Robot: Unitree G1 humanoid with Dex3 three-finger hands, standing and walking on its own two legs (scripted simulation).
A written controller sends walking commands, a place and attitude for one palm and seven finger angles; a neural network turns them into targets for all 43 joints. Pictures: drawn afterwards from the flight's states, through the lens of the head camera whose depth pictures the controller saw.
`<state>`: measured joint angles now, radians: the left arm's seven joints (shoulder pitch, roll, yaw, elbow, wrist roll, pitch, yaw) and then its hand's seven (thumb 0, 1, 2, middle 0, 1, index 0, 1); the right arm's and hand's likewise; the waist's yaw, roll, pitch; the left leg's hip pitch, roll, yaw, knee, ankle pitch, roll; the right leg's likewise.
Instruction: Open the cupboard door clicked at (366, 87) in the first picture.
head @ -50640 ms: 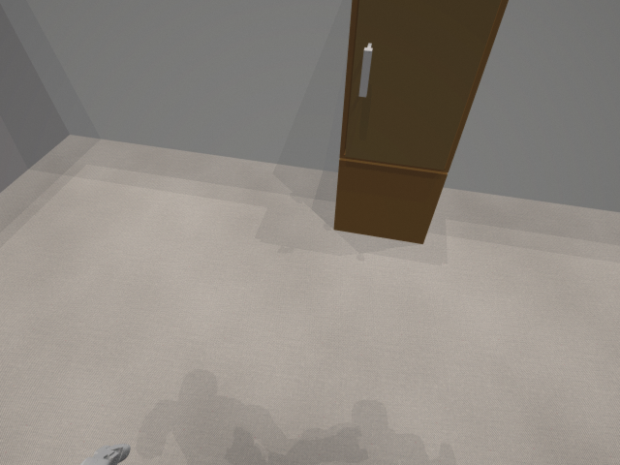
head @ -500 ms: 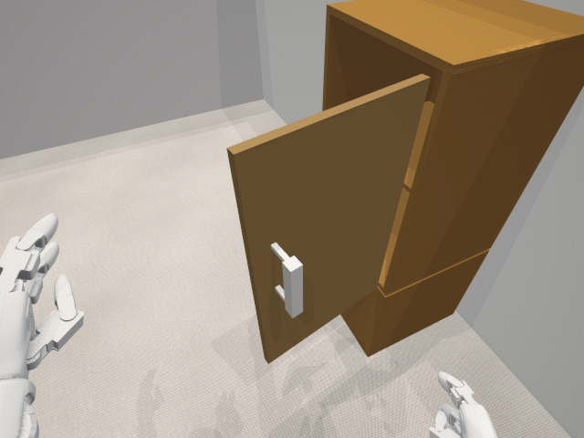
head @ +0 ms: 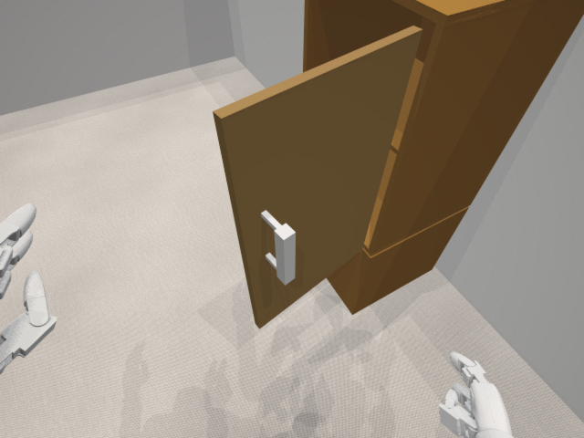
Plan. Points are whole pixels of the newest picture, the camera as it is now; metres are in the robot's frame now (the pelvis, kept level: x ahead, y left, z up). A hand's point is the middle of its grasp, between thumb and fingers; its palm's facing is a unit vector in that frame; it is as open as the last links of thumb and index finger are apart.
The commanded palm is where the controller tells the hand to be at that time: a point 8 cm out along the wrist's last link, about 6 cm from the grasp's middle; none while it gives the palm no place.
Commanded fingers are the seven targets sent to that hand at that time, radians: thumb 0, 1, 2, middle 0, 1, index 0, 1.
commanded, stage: step back with the hand held close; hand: left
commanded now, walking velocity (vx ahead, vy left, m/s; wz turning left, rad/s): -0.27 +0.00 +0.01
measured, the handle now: (277, 248) +0.40 +0.06 -0.01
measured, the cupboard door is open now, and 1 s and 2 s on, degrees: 100 100 100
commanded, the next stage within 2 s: stop stepping back and stand still in 0.94 s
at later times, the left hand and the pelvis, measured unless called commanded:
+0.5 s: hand out of the picture +0.12 +0.28 +0.16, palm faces +0.48 -0.72 -0.51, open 7.4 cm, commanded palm +0.05 +0.31 +0.17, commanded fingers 0.00 0.90 0.90 -0.20 -0.30 -0.20 -0.30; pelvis -0.07 +0.01 -0.02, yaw +4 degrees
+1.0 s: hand out of the picture +0.05 +0.28 +0.17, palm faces +0.40 -0.80 -0.45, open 7.4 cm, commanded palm -0.01 +0.31 +0.17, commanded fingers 0.00 0.90 0.90 -0.20 -0.30 -0.20 -0.30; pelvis -0.15 +0.01 +0.00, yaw +0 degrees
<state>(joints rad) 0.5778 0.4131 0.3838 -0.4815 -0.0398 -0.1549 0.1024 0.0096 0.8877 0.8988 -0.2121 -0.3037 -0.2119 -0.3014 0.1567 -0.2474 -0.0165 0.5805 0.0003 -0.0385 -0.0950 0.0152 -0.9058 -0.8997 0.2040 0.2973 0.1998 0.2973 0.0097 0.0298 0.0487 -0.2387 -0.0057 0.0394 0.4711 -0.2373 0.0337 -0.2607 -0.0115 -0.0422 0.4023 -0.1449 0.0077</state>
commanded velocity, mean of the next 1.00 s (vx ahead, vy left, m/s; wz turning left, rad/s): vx -0.35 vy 0.00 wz -0.04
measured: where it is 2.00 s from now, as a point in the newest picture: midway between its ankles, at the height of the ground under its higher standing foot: outside the picture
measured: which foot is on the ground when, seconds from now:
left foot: down 0.00-1.00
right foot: down 0.00-0.74, up 0.76-1.00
